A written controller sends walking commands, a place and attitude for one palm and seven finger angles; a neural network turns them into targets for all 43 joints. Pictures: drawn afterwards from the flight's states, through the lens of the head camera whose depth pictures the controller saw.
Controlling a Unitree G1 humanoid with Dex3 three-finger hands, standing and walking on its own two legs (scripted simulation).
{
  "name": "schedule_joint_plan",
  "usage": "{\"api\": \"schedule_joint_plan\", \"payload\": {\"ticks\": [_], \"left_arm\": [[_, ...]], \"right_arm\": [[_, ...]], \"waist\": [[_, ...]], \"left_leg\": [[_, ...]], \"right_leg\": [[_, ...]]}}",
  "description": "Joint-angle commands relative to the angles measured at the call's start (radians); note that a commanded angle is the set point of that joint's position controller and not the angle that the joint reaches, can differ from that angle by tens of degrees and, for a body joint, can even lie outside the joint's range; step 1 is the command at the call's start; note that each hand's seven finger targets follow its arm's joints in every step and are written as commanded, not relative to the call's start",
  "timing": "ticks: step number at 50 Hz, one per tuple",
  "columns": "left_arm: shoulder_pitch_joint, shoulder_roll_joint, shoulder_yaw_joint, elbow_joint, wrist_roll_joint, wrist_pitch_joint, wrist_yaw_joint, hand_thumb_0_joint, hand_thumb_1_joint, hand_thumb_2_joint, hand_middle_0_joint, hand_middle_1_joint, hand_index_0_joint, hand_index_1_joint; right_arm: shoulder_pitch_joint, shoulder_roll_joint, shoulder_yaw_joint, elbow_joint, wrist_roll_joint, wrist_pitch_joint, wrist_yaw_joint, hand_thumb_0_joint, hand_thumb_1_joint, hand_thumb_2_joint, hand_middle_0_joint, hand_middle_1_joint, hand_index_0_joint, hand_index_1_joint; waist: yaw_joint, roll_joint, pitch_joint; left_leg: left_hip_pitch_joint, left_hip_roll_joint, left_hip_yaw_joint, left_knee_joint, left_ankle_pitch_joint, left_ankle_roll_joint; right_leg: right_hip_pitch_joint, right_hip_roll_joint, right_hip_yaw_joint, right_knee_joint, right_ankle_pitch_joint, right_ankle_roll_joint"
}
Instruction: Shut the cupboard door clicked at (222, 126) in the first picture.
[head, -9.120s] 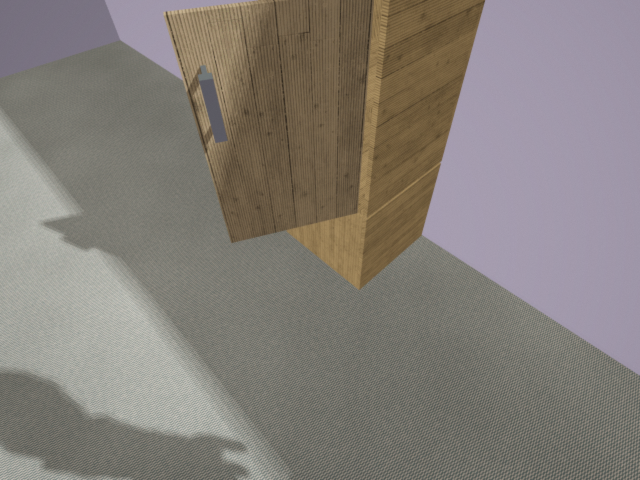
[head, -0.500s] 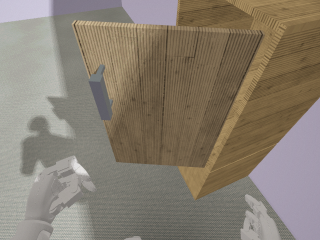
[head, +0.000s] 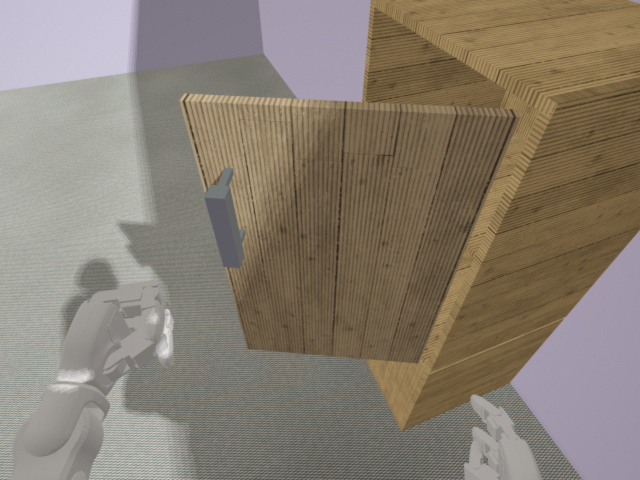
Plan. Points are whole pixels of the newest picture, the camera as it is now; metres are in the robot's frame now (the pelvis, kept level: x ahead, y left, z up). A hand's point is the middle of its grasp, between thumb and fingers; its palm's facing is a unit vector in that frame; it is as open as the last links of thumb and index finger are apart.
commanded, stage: raise the hand and make a fist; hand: left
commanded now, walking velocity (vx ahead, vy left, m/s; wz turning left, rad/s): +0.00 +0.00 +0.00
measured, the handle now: (230, 218) +0.42 +0.17 +0.11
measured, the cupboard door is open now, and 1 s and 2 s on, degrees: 63 63 63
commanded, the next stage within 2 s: bring the fist close to the handle in 0.34 s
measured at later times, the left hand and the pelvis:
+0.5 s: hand (187, 346) +0.23 +0.17 +0.11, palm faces +0.04 -1.00 -0.08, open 3.1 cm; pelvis +0.00 -0.02 +0.00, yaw +0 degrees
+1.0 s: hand (219, 311) +0.27 +0.15 +0.11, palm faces +0.03 -1.00 -0.07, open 3.1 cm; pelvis +0.01 -0.03 +0.00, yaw -1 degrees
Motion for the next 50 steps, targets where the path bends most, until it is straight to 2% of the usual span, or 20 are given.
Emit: {"api": "schedule_joint_plan", "payload": {"ticks": [1,3,4,8,9,13,18,19,22,23,24,28,29,32,34,35,44,48,49,50], "left_arm": [[-0.1,0.101,0.073,-0.184,-0.029,-0.039,-0.015,0.0,0.9,0.9,-1.3,-1.5,-1.3,-1.5],[-0.107,0.102,0.072,-0.204,-0.024,-0.042,-0.013,0.0,0.9,0.9,-1.3,-1.5,-1.3,-1.5],[-0.099,0.125,0.091,-0.198,-0.021,-0.045,-0.007,0.0,0.9,0.9,-1.3,-1.5,-1.3,-1.5],[-0.127,0.114,0.085,-0.222,-0.015,-0.074,0.007,0.0,0.9,0.9,-1.3,-1.5,-1.3,-1.5],[-0.128,0.139,0.101,-0.222,-0.012,-0.08,0.014,0.0,0.9,0.9,-1.3,-1.5,-1.3,-1.5],[-0.127,0.114,0.076,-0.214,-0.007,-0.097,0.013,0.0,0.9,0.9,-1.3,-1.5,-1.3,-1.5],[-0.12,0.114,0.074,-0.208,-0.013,-0.098,0.004,0.0,0.9,0.9,-1.3,-1.5,-1.3,-1.5],[-0.112,0.133,0.087,-0.189,-0.014,-0.095,0.005,0.0,0.9,0.9,-1.3,-1.5,-1.3,-1.5],[-0.114,0.115,0.08,-0.196,-0.02,-0.099,0.001,0.0,0.9,0.9,-1.3,-1.5,-1.3,-1.5],[-0.144,0.11,0.07,-0.199,-0.021,-0.102,0.002,0.0,0.9,0.9,-1.3,-1.5,-1.3,-1.5],[-0.158,0.14,0.094,-0.184,-0.02,-0.103,0.005,0.0,0.9,0.9,-1.3,-1.5,-1.3,-1.5],[-0.239,0.118,0.065,-0.149,-0.014,-0.111,0.006,0.0,0.9,0.9,-1.3,-1.5,-1.3,-1.5],[-0.258,0.135,0.069,-0.137,-0.011,-0.11,0.008,0.0,0.9,0.9,-1.3,-1.5,-1.3,-1.5],[-0.259,0.115,0.058,-0.121,-0.011,-0.107,0.004,0.0,0.9,0.9,-1.3,-1.5,-1.3,-1.5],[-0.24,0.131,0.071,-0.1,-0.006,-0.102,0.006,0.0,0.9,0.9,-1.3,-1.5,-1.3,-1.5],[-0.241,0.101,0.052,-0.106,-0.009,-0.1,0.005,0.0,0.9,0.9,-1.3,-1.5,-1.3,-1.5],[-0.271,0.12,0.07,-0.103,0.014,-0.102,0.053,0.0,0.9,0.9,-1.3,-1.5,-1.3,-1.5],[-0.336,0.071,0.014,-0.117,0.024,-0.11,0.06,0.0,0.9,0.9,-1.3,-1.5,-1.3,-1.5],[-0.334,0.065,0.001,-0.114,0.028,-0.111,0.064,0.0,0.9,0.9,-1.3,-1.5,-1.3,-1.5],[-0.328,0.057,-0.004,-0.114,0.027,-0.11,0.068,0.0,0.9,0.9,-1.3,-1.5,-1.3,-1.5]], "right_arm": [[-0.106,-0.122,-0.063,-0.156,0.009,-0.064,-0.013,0.0,-0.9,-0.9,0.2,0.3,0.2,0.3],[-0.107,-0.123,-0.065,-0.158,0.007,-0.065,-0.011,0.0,-0.9,-0.9,0.2,0.3,0.2,0.3],[-0.106,-0.126,-0.066,-0.155,0.003,-0.065,-0.011,0.0,-0.9,-0.9,0.2,0.3,0.2,0.3],[-0.108,-0.121,-0.068,-0.153,0.001,-0.067,-0.009,0.0,-0.9,-0.9,0.2,0.3,0.2,0.3],[-0.106,-0.127,-0.069,-0.149,-0.001,-0.066,-0.009,0.0,-0.9,-0.9,0.2,0.3,0.2,0.3],[-0.113,-0.122,-0.068,-0.149,0.002,-0.072,-0.008,0.0,-0.9,-0.9,0.2,0.3,0.2,0.3],[-0.113,-0.122,-0.069,-0.149,0.002,-0.076,-0.01,0.0,-0.9,-0.9,0.2,0.3,0.2,0.3],[-0.11,-0.129,-0.069,-0.145,0.0,-0.076,-0.011,0.0,-0.9,-0.9,0.2,0.3,0.2,0.3],[-0.116,-0.123,-0.07,-0.147,0.002,-0.079,-0.011,0.0,-0.9,-0.9,0.2,0.3,0.2,0.3],[-0.118,-0.124,-0.067,-0.144,0.001,-0.08,-0.011,0.0,-0.9,-0.9,0.2,0.3,0.2,0.3],[-0.11,-0.13,-0.071,-0.136,0.0,-0.079,-0.012,0.0,-0.9,-0.9,0.2,0.3,0.2,0.3],[-0.119,-0.125,-0.068,-0.129,0.003,-0.08,-0.015,0.0,-0.9,-0.9,0.2,0.3,0.2,0.3],[-0.118,-0.13,-0.068,-0.124,0.003,-0.08,-0.016,0.0,-0.9,-0.9,0.2,0.3,0.2,0.3],[-0.12,-0.125,-0.07,-0.127,0.003,-0.081,-0.014,0.0,-0.9,-0.9,0.2,0.3,0.2,0.3],[-0.114,-0.128,-0.071,-0.126,0.002,-0.077,-0.01,0.0,-0.9,-0.9,0.2,0.3,0.2,0.3],[-0.117,-0.123,-0.071,-0.132,0.003,-0.076,-0.007,0.0,-0.9,-0.9,0.2,0.3,0.2,0.3],[-0.117,-0.125,-0.075,-0.134,-0.001,-0.056,0.007,0.0,-0.9,-0.9,0.2,0.3,0.2,0.3],[-0.119,-0.117,-0.075,-0.133,0.003,-0.049,0.01,0.0,-0.9,-0.9,0.2,0.3,0.2,0.3],[-0.119,-0.121,-0.075,-0.133,0.001,-0.05,0.011,0.0,-0.9,-0.9,0.2,0.3,0.2,0.3],[-0.117,-0.12,-0.078,-0.134,0.002,-0.05,0.012,0.0,-0.9,-0.9,0.2,0.3,0.2,0.3]], "waist": [[0.0,-0.013,-0.108],[-0.002,-0.001,-0.113],[0.0,-0.026,-0.103],[-0.006,0.002,-0.108],[-0.007,-0.014,-0.097],[-0.012,0.018,-0.085],[-0.012,0.014,-0.095],[-0.018,-0.035,-0.073],[-0.015,-0.016,-0.096],[-0.021,-0.015,-0.087],[-0.024,-0.057,-0.089],[-0.027,-0.006,-0.079],[-0.033,-0.028,-0.074],[-0.021,-0.021,-0.129],[-0.015,-0.038,-0.143],[-0.016,-0.037,-0.154],[-0.017,-0.062,-0.148],[-0.03,0.009,-0.149],[-0.033,-0.034,-0.151],[-0.031,-0.028,-0.159]], "left_leg": [[0.103,0.03,-0.075,-0.156,0.272,-0.045],[0.11,0.029,-0.07,-0.156,0.286,-0.045],[0.103,0.028,-0.068,-0.153,0.288,-0.042],[0.115,0.025,-0.058,-0.152,0.269,-0.039],[0.1,0.025,-0.057,-0.148,0.25,-0.036],[0.104,0.021,-0.054,-0.151,0.222,-0.034],[0.099,0.017,-0.048,-0.144,0.204,-0.03],[0.08,0.019,-0.048,-0.137,0.199,-0.026],[0.088,0.015,-0.039,-0.131,0.209,-0.025],[0.086,0.014,-0.043,-0.13,0.206,-0.025],[0.075,0.016,-0.042,-0.122,0.208,-0.023],[0.08,0.012,-0.04,-0.126,0.179,-0.025],[0.075,0.013,-0.04,-0.119,0.181,-0.021],[0.094,0.01,-0.036,-0.12,0.217,-0.022],[0.091,0.013,-0.034,-0.116,0.259,-0.023],[0.097,0.01,-0.028,-0.113,0.266,-0.021],[0.095,0.013,-0.02,-0.114,0.295,-0.023],[0.127,0.014,-0.019,-0.12,0.294,-0.028],[0.125,0.017,-0.022,-0.116,0.298,-0.024],[0.128,0.017,-0.021,-0.118,0.293,-0.025]], "right_leg": [[0.023,0.024,-0.008,-0.092,0.231,-0.02],[0.028,0.022,-0.007,-0.092,0.243,-0.019],[0.038,0.022,-0.002,-0.097,0.248,-0.02],[0.021,0.021,0.002,-0.099,0.232,-0.017],[0.026,0.021,0.01,-0.106,0.214,-0.017],[0.013,0.018,0.013,-0.111,0.187,-0.017],[0.017,0.014,0.022,-0.12,0.175,-0.012],[0.017,0.014,0.031,-0.128,0.171,-0.009],[0.021,0.01,0.036,-0.127,0.186,-0.005],[0.011,0.009,0.037,-0.126,0.187,-0.004],[0.023,0.008,0.046,-0.128,0.186,-0.002],[-0.001,0.005,0.049,-0.133,0.143,-0.002],[0.003,0.002,0.061,-0.14,0.144,-0.001],[0.032,-0.001,0.058,-0.126,0.202,0.0],[0.055,-0.001,0.057,-0.114,0.265,0.0],[0.055,-0.003,0.056,-0.113,0.287,0.003],[0.06,-0.003,0.053,-0.103,0.335,0.006],[0.032,0.005,0.038,-0.095,0.312,-0.003],[0.034,0.005,0.041,-0.099,0.317,0.0],[0.033,0.006,0.04,-0.099,0.311,-0.001]]}}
